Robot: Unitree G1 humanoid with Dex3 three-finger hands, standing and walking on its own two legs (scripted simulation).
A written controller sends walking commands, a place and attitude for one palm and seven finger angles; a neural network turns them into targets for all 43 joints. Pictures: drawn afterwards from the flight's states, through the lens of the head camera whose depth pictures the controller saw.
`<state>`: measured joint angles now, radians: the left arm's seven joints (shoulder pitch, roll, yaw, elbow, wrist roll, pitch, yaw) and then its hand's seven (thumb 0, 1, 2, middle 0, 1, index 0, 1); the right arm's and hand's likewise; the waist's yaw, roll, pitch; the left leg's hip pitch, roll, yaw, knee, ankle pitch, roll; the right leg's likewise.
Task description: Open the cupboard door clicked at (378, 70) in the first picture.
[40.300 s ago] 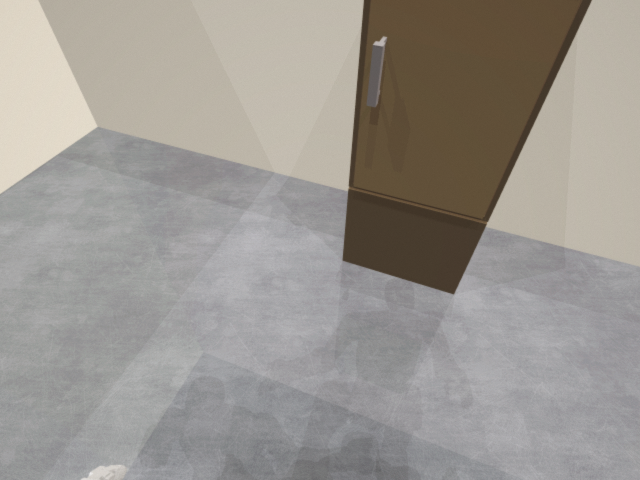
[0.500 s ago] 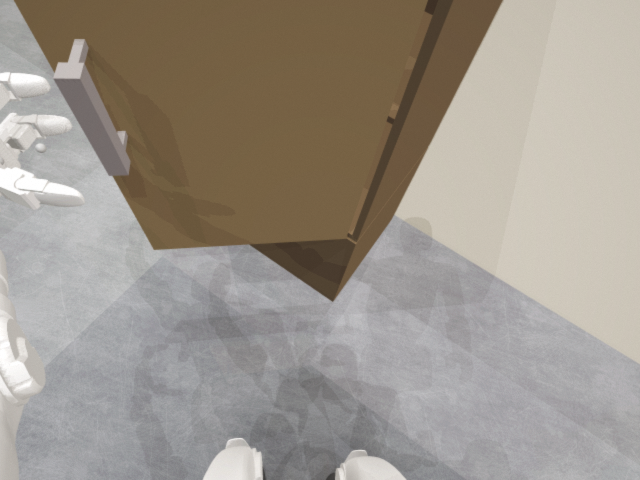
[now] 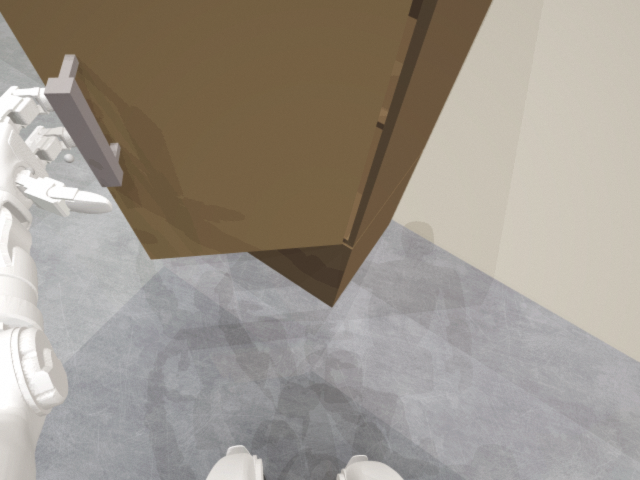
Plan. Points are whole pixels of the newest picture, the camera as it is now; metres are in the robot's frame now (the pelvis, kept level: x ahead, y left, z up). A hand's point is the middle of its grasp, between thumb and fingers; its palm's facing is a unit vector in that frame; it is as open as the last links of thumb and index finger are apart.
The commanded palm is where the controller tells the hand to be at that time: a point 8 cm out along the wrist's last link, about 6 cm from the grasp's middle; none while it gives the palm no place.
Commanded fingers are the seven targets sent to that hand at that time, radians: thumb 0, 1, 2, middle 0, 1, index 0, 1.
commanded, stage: slide the fingers in behind the handle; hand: left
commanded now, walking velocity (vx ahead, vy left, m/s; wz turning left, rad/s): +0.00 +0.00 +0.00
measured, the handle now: (92, 125) +0.52 +0.26 +0.10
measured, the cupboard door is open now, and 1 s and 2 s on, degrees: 42 42 42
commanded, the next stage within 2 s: close the thumb around the handle in 1.14 s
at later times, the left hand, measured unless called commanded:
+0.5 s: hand (99, 161) +0.46 +0.23 +0.10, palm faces +0.08 -1.00 +0.00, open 14.0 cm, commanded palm +0.44 +0.28 +0.10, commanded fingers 0.00 -0.50 0.30 -0.30 -1.20 -0.30 -1.20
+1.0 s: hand (108, 159) +0.47 +0.23 +0.10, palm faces +0.10 -0.99 +0.00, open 14.0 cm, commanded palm +0.44 +0.27 +0.10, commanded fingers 0.00 -0.50 0.30 -0.30 -1.20 -0.30 -1.20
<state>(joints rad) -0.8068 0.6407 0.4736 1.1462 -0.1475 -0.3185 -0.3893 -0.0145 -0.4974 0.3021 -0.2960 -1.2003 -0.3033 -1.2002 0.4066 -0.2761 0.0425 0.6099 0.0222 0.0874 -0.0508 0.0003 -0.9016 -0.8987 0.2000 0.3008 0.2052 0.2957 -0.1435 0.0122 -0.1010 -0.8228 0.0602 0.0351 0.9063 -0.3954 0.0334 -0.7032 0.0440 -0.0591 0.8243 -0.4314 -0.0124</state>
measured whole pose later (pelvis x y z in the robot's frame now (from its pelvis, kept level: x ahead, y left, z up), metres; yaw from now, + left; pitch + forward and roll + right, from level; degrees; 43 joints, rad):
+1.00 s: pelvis +0.00 -0.01 +0.00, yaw +0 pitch +16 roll -3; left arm -0.80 0.53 0.41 1.12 -0.15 -0.35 -0.27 -0.01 -0.50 0.30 -0.28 -1.20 -0.29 -1.20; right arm 0.40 -0.27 0.03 0.64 0.02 0.07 -0.03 0.00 -0.90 -0.90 0.20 0.30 0.20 0.30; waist -0.14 0.02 -0.10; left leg -0.80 0.06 0.03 0.90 -0.39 0.02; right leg -0.69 0.04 -0.06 0.84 -0.44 -0.02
